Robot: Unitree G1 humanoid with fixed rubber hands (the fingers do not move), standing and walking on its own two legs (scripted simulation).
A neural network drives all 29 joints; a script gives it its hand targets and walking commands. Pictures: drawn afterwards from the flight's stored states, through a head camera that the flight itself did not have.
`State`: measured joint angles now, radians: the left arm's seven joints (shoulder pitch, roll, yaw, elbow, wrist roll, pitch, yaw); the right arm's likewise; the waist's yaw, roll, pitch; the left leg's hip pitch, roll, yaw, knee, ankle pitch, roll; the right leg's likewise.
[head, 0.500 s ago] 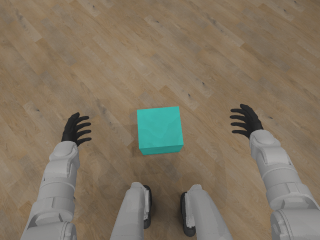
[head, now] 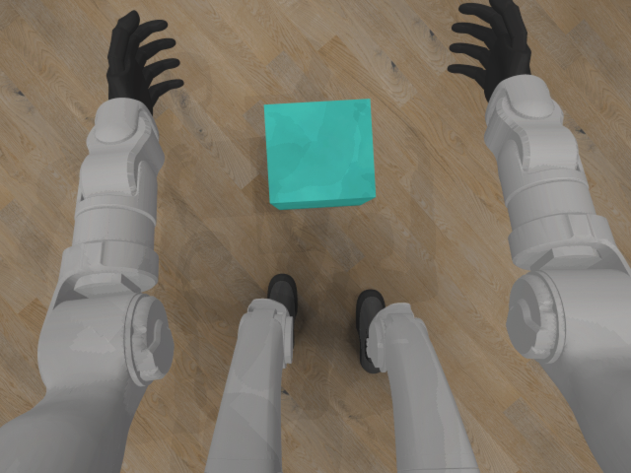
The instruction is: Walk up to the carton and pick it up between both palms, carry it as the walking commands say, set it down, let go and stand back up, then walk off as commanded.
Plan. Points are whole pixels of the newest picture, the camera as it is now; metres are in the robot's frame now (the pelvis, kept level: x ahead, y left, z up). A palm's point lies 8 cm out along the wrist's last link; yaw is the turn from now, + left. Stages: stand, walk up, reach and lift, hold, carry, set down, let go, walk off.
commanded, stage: reach and lift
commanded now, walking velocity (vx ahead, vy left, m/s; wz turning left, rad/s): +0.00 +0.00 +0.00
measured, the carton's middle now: (318, 161) +0.52 +0.02 -0.53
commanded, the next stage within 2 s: none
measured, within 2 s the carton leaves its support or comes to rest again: neither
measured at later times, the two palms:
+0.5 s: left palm (177, 133) +0.50 +0.23 -0.23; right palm (449, 120) +0.52 -0.16 -0.23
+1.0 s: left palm (218, 156) +0.50 +0.21 -0.38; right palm (419, 149) +0.51 -0.16 -0.38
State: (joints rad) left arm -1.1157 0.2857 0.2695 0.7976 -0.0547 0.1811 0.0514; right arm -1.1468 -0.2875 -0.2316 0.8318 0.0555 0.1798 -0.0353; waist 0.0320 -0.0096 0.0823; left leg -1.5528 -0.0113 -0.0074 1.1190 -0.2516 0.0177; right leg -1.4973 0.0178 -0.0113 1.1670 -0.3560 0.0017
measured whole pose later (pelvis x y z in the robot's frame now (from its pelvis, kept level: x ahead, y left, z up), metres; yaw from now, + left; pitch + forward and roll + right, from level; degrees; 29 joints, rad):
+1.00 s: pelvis -0.04 -0.01 -0.23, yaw -1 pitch +27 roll +0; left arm -1.37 0.39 0.16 0.91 -0.23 0.16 0.14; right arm -1.38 -0.34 -0.05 0.87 0.24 0.19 -0.17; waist 0.04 -0.03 0.52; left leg -2.04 -0.01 -0.01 2.06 -0.50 -0.01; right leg -1.98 0.07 -0.01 2.12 -0.62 0.00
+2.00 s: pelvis -0.03 -0.01 -0.29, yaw -1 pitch +29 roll +2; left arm -1.47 0.41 0.06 1.17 -0.33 0.01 0.10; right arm -1.50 -0.32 0.07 1.10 0.26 0.05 -0.15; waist 0.05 -0.02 0.52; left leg -2.23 0.00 0.01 2.23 -0.51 -0.01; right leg -2.18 0.08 0.00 2.31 -0.64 0.00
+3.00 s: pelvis -0.03 +0.00 -0.29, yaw -4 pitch +27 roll +1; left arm -1.41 0.31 0.10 1.00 -0.23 0.16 0.20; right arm -1.46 -0.25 -0.04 1.02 0.16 0.20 -0.20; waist 0.08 -0.05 0.53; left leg -2.16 -0.04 -0.02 2.25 -0.56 -0.06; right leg -2.14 0.15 0.02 2.30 -0.64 0.04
